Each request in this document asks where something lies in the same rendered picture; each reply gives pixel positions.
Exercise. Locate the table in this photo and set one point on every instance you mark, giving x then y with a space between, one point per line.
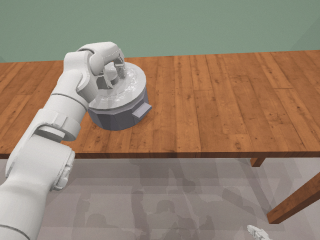
254 105

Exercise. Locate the right robot hand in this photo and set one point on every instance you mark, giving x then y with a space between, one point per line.
258 234

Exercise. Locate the robot left forearm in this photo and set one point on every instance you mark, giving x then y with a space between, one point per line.
60 118

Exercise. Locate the pot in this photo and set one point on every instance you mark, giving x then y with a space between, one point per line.
123 118

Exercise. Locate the lid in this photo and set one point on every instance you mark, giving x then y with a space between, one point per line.
124 92

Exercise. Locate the left robot upper arm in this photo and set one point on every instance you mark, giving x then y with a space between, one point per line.
42 166

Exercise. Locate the knob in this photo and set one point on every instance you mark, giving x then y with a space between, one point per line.
112 76

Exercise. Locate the left robot hand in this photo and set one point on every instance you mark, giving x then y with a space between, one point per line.
109 52

